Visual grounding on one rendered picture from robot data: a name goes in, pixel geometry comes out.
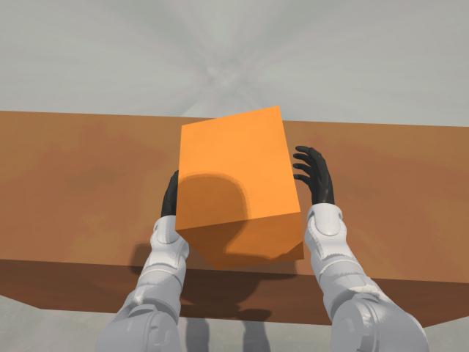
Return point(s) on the left robot forearm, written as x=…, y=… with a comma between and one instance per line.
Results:
x=161, y=280

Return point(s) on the right robot upper arm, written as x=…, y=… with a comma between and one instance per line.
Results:
x=360, y=325

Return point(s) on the right robot forearm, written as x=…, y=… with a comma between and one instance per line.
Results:
x=339, y=274

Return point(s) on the carton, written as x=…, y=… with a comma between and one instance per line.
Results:
x=237, y=203

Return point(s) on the robot left hand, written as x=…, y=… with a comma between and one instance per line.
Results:
x=170, y=198

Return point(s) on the left robot upper arm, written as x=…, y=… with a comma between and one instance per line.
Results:
x=150, y=332

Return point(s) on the robot right hand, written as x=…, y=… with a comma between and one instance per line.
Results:
x=319, y=182

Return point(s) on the pedestal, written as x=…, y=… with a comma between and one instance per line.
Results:
x=80, y=195

